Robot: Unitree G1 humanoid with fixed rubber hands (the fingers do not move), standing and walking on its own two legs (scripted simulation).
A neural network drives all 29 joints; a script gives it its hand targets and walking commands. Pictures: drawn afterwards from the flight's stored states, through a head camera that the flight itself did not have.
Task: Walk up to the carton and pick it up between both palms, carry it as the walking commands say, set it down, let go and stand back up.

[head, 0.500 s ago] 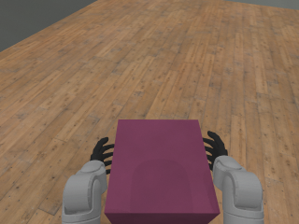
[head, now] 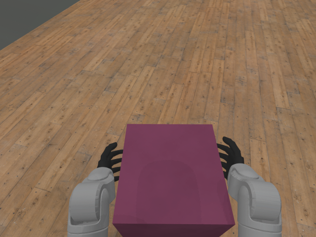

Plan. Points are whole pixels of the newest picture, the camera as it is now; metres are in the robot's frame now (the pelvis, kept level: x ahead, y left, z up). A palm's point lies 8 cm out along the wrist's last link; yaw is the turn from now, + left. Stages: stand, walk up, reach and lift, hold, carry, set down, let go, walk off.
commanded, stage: carry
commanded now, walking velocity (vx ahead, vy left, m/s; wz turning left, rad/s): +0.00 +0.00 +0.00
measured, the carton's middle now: (168, 188) +0.26 +0.00 +0.00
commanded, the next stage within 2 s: none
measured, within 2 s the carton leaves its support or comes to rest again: neither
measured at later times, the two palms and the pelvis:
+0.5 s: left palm (117, 101) +0.52 +0.15 +0.05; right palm (209, 100) +0.51 -0.14 +0.07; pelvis +0.25 +0.03 -0.02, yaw -5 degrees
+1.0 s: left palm (124, 44) +0.87 +0.17 +0.06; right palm (191, 45) +0.85 -0.12 +0.07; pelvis +0.59 +0.06 -0.01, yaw -7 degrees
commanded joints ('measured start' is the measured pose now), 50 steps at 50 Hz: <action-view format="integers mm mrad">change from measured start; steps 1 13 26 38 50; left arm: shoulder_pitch -493 -493 -537 -543 -519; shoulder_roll -928 -933 -911 -915 -950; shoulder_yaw -640 -640 -691 -714 -679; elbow -210 -167 -228 -334 -249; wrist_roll -411 -425 -446 -419 -437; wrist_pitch -50 -36 -30 -66 -40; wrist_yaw -275 -285 -277 -253 -285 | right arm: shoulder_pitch -414 -445 -360 -426 -415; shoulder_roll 966 977 996 984 1017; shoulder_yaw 742 749 694 765 726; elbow -107 -144 -80 -160 -132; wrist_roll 390 372 356 429 360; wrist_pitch -3 11 21 -7 0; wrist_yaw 269 262 257 274 256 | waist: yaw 2 -6 -57 50 -42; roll -138 -107 174 -96 53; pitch -446 -510 -243 -277 -354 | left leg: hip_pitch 345 278 810 -611 848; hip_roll -9 93 276 -9 254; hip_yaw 92 84 -203 17 -214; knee -335 3 -198 255 -271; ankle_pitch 460 880 1526 -302 1150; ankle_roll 6 -3 146 50 153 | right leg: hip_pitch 171 344 -577 885 -577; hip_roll -151 -105 49 -284 -17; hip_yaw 62 162 52 334 133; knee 15 54 366 -79 547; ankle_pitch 700 1107 -231 1106 -69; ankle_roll -1 -18 13 -137 -23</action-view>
